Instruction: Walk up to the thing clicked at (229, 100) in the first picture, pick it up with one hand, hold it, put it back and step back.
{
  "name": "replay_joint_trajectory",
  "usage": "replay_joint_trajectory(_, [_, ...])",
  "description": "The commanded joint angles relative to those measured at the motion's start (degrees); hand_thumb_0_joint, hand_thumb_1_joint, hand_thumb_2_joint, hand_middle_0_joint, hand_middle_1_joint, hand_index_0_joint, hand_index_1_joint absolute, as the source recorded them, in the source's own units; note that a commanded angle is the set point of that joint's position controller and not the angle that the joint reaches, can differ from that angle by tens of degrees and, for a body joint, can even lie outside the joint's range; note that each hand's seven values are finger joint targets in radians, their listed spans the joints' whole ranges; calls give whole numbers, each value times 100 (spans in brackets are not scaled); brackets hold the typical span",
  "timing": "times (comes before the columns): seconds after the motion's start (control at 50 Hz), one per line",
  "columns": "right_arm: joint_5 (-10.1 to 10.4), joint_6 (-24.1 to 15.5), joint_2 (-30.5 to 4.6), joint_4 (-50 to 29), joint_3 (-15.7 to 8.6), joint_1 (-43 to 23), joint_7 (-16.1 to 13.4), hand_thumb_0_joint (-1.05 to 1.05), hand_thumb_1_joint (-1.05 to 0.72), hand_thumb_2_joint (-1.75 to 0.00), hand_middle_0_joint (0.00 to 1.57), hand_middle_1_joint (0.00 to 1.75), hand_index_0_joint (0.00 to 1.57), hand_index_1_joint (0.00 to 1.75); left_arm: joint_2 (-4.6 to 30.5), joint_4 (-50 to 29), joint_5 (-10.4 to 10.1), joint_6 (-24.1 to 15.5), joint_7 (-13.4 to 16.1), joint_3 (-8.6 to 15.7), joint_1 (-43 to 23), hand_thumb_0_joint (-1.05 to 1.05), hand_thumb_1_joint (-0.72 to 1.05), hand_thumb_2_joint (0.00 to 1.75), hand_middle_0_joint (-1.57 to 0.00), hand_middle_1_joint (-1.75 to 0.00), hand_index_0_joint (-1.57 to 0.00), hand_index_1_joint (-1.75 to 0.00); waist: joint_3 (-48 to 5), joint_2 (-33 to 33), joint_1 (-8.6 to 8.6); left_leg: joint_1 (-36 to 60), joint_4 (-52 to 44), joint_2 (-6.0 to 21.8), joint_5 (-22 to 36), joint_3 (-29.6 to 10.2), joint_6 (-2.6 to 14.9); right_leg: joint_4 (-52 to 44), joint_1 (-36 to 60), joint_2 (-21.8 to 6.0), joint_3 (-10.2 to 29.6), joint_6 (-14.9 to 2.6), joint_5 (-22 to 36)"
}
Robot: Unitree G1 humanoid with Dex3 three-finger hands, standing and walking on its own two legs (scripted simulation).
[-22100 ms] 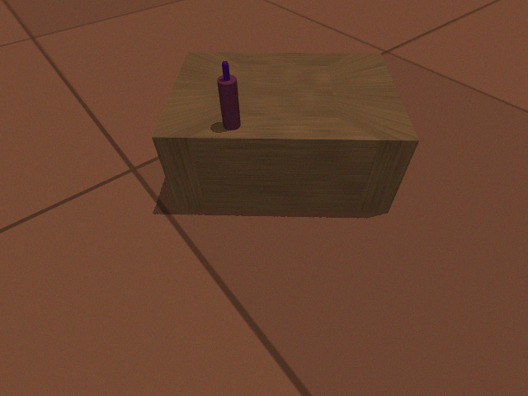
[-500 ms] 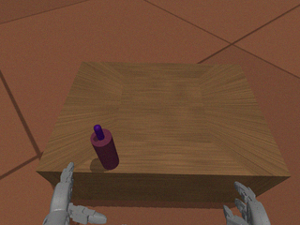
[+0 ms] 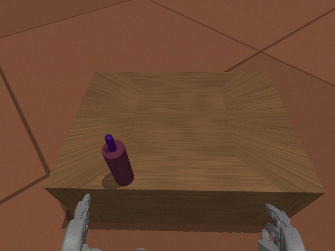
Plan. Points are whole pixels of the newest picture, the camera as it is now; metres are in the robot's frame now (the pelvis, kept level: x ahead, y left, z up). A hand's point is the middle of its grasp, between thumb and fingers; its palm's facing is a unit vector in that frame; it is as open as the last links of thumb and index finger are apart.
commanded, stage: home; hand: left
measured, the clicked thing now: (117, 159) +0.43 +0.21 -0.14
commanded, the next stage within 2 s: stand in 1.70 s
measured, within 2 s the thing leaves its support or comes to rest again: neither
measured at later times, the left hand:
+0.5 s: hand (100, 234) +0.18 +0.18 -0.05, palm faces +0.11 -0.96 -0.25, open 17.1 cm
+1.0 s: hand (102, 229) +0.19 +0.18 -0.05, palm faces +0.11 -0.96 -0.24, open 17.1 cm
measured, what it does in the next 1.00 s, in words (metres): stands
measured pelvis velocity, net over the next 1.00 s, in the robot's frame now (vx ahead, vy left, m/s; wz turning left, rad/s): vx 0.02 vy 0.01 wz -0.01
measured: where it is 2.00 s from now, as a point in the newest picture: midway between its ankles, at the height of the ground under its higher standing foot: outside the picture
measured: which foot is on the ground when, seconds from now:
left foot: down 0.00-1.00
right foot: down 0.00-1.00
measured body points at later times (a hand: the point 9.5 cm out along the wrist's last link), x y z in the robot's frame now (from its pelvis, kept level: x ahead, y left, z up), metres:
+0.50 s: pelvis +0.01 +0.01 +0.00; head +0.03 +0.01 +0.45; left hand +0.17 +0.23 -0.03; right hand +0.17 -0.22 -0.04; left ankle +0.03 +0.15 -0.69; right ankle +0.00 -0.13 -0.69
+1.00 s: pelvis +0.02 +0.01 +0.00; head +0.05 +0.00 +0.45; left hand +0.18 +0.23 -0.03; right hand +0.18 -0.22 -0.04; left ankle +0.03 +0.15 -0.69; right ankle +0.00 -0.13 -0.69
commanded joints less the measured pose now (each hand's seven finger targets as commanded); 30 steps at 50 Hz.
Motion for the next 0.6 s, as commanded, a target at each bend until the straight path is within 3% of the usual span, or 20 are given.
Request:
replay_joint_trajectory(0.0, [2,-315,-536,-1154,-293,-286,-23,0,-89,-90,20,30,20,30,574,-952,-19,-315,48,346,-147,0,-49,9,-6,-6,-6,-6,-284,-112,14,471,-824,-230,59,344,232,-1151,21,132,-181,-44,352])
replay_joint_trajectory(0.02, [-2,-309,-529,-1178,-291,-251,-40,0,-89,-90,20,30,20,30,708,-1217,-20,-345,59,462,-229,0,-47,10,-6,-7,-6,-7,-489,-62,55,539,-770,-237,241,348,231,-1117,98,116,-160,-41,536])
replay_joint_trajectory(0.06, [-4,-313,-523,-1121,-287,-222,-41,0,-89,-90,20,30,20,30,726,-1238,-11,-347,68,457,-264,0,-48,10,-6,-6,-6,-6,-517,-48,55,539,-743,-230,332,339,228,-1076,119,121,-157,-49,628])
replay_joint_trajectory(0.14, [-15,-353,-542,-1167,-293,-197,-36,0,-90,-90,20,30,20,30,423,-896,-10,-291,68,247,-84,0,-48,10,-6,-7,-6,-6,-405,-164,-26,542,-766,-197,349,298,227,-1018,84,162,-212,-46,663])
replay_joint_trajectory(0.16, [2,-350,-517,-1069,-271,-193,-36,0,-90,-90,20,30,20,30,683,-1400,-13,-334,94,400,-385,0,-47,10,-6,-7,-6,-7,-492,109,67,588,-813,-204,331,300,202,-996,91,154,-203,-79,632])
replay_joint_trajectory(0.2, [-1,-347,-568,-1046,-340,-203,-30,0,-90,-90,20,30,20,30,574,-960,7,-300,84,347,-94,0,-48,10,-6,-7,-6,-7,-398,116,70,581,-887,-168,242,218,180,-926,23,192,-272,-98,518])
replay_joint_trajectory(0.24, [-1,-370,-584,-1075,-357,-141,-20,0,-90,-90,20,30,20,30,536,-1148,-8,-293,98,277,-150,0,-48,10,-6,-7,-6,-7,-476,117,18,632,-867,-160,375,224,173,-909,57,202,-277,-104,657])
replay_joint_trajectory(0.32, [6,-352,-540,-1018,-336,-76,-25,0,-90,-90,20,30,20,30,643,-1247,-8,-292,93,380,-185,0,-47,10,-6,-7,-6,-7,-507,77,43,665,-783,-171,626,256,173,-914,98,188,-260,-88,864])
replay_joint_trajectory(0.34, [8,-363,-489,-1081,-270,-191,-16,0,-90,-90,20,30,20,30,567,-1214,-12,-288,83,300,-169,0,-48,10,-6,-7,-6,-7,-422,18,57,619,-764,-186,609,286,179,-965,87,174,-235,-76,860])
replay_joint_trajectory(0.38, [-2,-377,-582,-1070,-404,-113,-17,0,-90,-90,20,30,20,30,536,-1061,-4,-249,79,347,4,0,-50,8,-5,-6,-5,-6,-496,-114,36,629,-729,-179,654,284,190,-948,119,178,-230,-61,914])
replay_joint_trajectory(0.42, [-14,-373,-532,-1154,-314,-176,8,0,-90,-90,20,30,20,30,417,-917,-3,-230,68,282,108,0,-48,10,-6,-7,-6,-7,-507,-96,45,620,-749,-167,652,257,184,-927,142,186,-253,-69,892])
replay_joint_trajectory(0.44, [-5,-368,-555,-1162,-335,-226,8,0,-90,-90,20,30,20,30,519,-1098,-6,-241,79,351,-42,0,-48,9,-6,-6,-6,-6,-561,-58,105,608,-765,-167,695,248,175,-900,156,186,-255,-78,929])
replay_joint_trajectory(0.52, [-3,-331,-525,-1045,-321,-106,7,0,-90,-90,20,30,20,30,664,-1331,-5,-288,88,400,-259,0,-48,10,-6,-7,-6,-7,-490,80,41,624,-739,-186,681,294,173,-926,115,159,-218,-65,950])
replay_joint_trajectory(0.58, [-15,-341,-557,-1151,-355,-105,-10,0,-90,-90,20,30,20,30,488,-1100,-7,-256,74,313,0,0,-49,9,-6,-6,-6,-6,-533,-16,24,653,-724,-170,724,266,180,-904,139,174,-236,-66,986])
